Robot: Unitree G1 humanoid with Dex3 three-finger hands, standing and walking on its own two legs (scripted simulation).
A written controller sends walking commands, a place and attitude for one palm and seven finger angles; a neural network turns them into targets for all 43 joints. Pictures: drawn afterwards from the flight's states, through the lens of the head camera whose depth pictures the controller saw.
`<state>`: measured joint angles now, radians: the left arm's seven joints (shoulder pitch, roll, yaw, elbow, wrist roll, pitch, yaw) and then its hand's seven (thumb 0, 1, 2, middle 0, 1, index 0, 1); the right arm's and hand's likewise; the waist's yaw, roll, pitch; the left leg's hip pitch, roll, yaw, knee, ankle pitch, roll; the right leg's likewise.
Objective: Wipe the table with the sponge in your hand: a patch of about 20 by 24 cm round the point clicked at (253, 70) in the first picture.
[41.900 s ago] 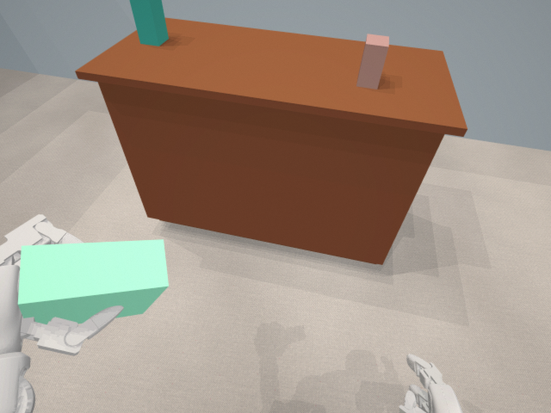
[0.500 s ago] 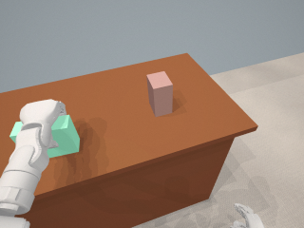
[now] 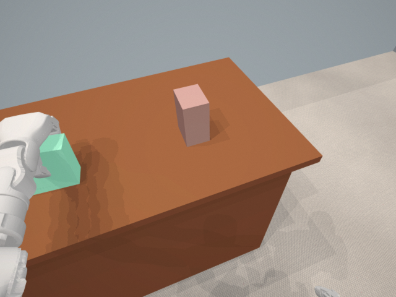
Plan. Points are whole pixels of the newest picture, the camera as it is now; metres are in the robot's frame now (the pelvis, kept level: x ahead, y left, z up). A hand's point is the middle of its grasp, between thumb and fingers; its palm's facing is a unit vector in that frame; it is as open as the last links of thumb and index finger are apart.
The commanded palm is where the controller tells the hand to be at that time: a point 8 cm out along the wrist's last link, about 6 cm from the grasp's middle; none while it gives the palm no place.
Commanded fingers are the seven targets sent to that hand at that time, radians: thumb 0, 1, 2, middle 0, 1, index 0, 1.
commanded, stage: wipe forward along the middle lane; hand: left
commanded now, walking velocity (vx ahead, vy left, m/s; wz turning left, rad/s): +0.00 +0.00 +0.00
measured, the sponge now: (42, 172) +0.34 +0.38 +0.06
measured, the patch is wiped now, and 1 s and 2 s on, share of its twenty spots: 1.00 1.00 1.00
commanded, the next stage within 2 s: slide back across to the first lane in 0.44 s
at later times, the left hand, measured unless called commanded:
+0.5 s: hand (35, 136) +0.40 +0.39 +0.11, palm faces -0.15 +0.01 -0.99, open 9.1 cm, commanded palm +0.40 +0.39 +0.14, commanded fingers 0.00 0.10 1.30 -1.20 -1.60 -1.20 -1.60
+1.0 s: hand (20, 131) +0.41 +0.43 +0.12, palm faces -0.07 -0.01 -1.00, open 9.1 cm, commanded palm +0.38 +0.43 +0.16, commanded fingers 0.00 0.10 1.30 -1.20 -1.60 -1.20 -1.60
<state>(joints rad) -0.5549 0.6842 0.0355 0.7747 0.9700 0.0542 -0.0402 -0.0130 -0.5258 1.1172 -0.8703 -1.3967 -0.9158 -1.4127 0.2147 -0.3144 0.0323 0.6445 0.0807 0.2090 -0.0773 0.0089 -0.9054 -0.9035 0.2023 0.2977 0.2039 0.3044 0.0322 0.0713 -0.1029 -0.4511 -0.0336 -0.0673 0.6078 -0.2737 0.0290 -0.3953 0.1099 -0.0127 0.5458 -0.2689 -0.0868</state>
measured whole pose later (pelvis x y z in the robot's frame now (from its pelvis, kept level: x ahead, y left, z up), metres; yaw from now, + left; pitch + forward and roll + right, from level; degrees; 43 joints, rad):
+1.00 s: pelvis +0.02 +0.06 +0.00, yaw -1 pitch +9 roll -3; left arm -0.64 0.72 0.09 0.87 1.01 0.02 0.01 -0.01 -0.50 1.11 -0.83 -1.42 -0.87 -1.47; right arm 0.24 -0.29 0.03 0.63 0.09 0.25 -0.05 0.01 -0.91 -0.90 0.20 0.30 0.20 0.30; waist 0.00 0.06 -0.11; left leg -0.44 -0.08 -0.03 0.57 -0.28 0.10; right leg -0.36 0.06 0.03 0.47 -0.26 -0.02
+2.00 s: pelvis +0.02 +0.07 +0.01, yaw +0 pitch +5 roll -3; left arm -0.21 0.70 0.13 0.35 0.90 0.12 0.00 -0.01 -0.42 1.08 -0.76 -1.48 -0.79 -1.54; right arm 0.16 -0.29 0.03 0.59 0.08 0.23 0.00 0.01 -0.91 -0.90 0.20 0.30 0.20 0.30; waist 0.06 0.08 -0.09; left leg -0.37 -0.09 -0.03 0.56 -0.27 0.12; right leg -0.29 0.05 0.02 0.46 -0.26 -0.01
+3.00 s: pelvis +0.03 +0.06 +0.00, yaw -1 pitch +3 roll -3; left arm 0.29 0.62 0.17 -0.22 0.83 0.28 0.03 0.02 -0.40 1.07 -0.75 -1.49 -0.79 -1.54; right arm 0.10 -0.28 0.05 0.56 0.06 0.17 -0.01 0.01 -0.91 -0.90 0.20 0.30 0.20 0.30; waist 0.10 0.10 -0.08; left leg -0.31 -0.08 -0.03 0.57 -0.31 0.10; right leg -0.24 0.06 0.03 0.48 -0.29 -0.01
